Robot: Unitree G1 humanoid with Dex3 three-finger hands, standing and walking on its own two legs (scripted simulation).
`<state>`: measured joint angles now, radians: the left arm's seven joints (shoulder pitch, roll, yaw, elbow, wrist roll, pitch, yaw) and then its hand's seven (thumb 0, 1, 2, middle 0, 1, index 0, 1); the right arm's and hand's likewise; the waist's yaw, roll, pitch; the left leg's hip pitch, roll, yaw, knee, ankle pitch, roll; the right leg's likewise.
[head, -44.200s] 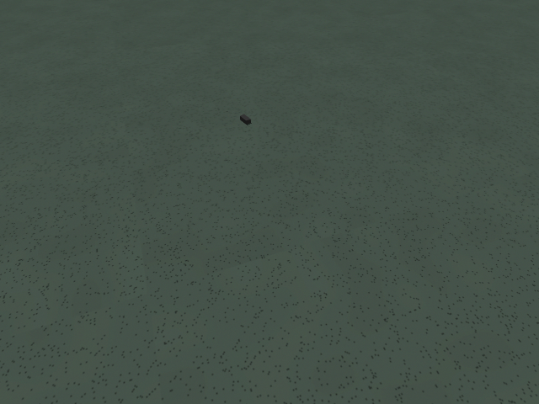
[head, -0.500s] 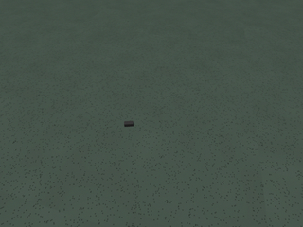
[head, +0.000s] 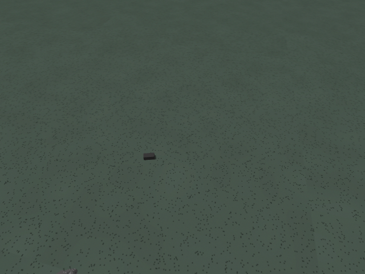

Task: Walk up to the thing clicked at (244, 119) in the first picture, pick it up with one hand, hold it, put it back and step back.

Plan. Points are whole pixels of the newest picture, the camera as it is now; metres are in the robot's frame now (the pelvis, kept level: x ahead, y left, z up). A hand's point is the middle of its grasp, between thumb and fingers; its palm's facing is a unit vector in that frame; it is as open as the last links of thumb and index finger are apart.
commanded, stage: step back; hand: left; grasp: from above
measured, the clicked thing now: (149, 156) +1.01 +0.26 -0.76
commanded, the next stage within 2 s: stand in 0.06 s
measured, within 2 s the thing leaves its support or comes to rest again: neither
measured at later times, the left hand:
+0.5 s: hand out of the picture +0.07 +0.25 -0.14, palm faces -0.02 -0.94 -0.34, open 7.4 cm
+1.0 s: hand out of the picture +0.05 +0.24 -0.15, palm faces -0.05 -0.94 -0.33, open 7.4 cm
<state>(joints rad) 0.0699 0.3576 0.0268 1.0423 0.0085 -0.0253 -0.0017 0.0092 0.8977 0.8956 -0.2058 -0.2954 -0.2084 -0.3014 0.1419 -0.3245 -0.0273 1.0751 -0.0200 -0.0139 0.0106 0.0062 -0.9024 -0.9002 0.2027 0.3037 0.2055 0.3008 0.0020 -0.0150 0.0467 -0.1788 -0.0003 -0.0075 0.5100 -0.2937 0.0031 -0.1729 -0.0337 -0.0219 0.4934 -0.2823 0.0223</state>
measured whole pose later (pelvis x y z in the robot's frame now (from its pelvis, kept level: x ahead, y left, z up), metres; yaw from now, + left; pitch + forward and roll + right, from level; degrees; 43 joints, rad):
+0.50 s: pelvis -0.01 +0.00 +0.01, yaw +0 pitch -3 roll +0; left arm 0.09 0.35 0.00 1.14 0.01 -0.01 -0.01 0.01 0.90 0.90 -0.20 -0.30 -0.21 -0.30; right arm 0.05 -0.33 -0.01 1.12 -0.01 -0.01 0.01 0.00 -0.90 -0.90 0.20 0.30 0.21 0.30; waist 0.01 0.00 0.06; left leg -0.08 0.00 0.00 0.31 -0.18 0.00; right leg -0.09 -0.04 -0.01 0.32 -0.18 0.03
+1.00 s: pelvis -0.02 -0.01 +0.01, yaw -1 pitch -3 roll +0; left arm 0.13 0.35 -0.01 1.14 0.01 -0.01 -0.01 0.01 0.90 0.90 -0.20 -0.30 -0.21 -0.30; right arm 0.13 -0.35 -0.01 1.16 -0.01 -0.01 0.01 0.01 -0.90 -0.90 0.20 0.30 0.20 0.30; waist 0.00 0.00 0.05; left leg -0.11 0.01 0.00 0.31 -0.16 -0.02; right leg -0.12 -0.02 -0.02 0.33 -0.16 0.01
